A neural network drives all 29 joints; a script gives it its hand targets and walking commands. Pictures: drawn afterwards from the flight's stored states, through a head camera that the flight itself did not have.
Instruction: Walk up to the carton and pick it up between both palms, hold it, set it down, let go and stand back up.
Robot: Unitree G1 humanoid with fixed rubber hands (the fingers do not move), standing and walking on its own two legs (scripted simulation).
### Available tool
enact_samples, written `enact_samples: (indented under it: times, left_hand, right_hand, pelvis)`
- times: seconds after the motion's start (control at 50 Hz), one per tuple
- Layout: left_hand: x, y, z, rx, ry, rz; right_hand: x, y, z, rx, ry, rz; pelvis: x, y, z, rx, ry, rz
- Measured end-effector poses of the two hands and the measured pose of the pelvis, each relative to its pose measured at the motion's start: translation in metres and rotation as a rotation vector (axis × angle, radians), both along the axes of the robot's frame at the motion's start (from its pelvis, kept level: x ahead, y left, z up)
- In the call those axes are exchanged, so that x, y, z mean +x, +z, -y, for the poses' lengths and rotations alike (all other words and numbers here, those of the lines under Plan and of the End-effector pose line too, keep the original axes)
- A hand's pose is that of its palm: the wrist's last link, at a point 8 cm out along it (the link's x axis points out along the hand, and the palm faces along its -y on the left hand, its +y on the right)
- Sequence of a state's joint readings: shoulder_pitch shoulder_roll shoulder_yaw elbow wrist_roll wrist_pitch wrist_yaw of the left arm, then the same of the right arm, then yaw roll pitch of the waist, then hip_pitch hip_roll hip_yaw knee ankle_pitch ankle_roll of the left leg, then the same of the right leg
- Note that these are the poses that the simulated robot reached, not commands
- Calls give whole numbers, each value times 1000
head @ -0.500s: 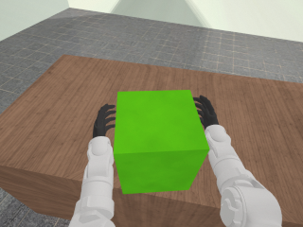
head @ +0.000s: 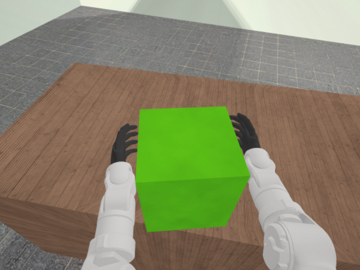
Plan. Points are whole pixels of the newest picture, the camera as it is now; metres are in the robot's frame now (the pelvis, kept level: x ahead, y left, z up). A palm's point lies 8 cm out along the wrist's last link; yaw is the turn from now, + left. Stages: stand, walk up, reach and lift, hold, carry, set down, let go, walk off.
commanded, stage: reach and lift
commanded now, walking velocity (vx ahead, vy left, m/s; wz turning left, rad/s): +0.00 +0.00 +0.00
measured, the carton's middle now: (185, 171) +0.37 +0.04 +0.01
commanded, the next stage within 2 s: none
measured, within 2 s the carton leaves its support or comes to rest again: leaves its support in 0.30 s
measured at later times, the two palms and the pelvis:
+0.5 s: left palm (117, 152) +0.34 +0.19 +0.10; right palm (254, 144) +0.39 -0.11 +0.11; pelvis -0.01 +0.00 +0.00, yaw +1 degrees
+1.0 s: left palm (114, 132) +0.35 +0.18 +0.15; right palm (263, 134) +0.38 -0.11 +0.16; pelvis -0.02 +0.02 +0.00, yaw +2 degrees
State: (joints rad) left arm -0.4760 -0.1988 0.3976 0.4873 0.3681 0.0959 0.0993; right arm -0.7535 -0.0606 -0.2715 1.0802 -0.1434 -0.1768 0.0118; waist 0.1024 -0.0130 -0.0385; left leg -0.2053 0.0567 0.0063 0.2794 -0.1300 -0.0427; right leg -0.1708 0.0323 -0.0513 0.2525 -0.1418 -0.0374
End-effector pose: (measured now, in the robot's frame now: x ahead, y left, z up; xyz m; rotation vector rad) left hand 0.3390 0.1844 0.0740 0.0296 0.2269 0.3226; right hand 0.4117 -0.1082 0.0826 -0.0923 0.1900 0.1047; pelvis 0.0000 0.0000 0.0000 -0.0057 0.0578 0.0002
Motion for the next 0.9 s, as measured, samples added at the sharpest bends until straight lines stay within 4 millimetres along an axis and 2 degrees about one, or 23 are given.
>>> enact_samples:
  times: [0.3, 0.64, 0.9]
  left_hand:
    - [-2, 6, 0, 2, -23, 10]
    - [-3, 44, 0, 23, -89, 31]
    - [3, 73, 0, 32, -123, 40]
  right_hand:
    - [-9, 6, 0, -16, -28, 25]
    - [-28, 42, 3, -6, -97, 53]
    - [-32, 68, 5, 15, -133, 64]
  pelvis:
    - [-3, 0, 1, -1, 14, 21]
    - [-12, 0, -8, 3, 23, 109]
    - [-17, 0, -15, 3, 24, 134]
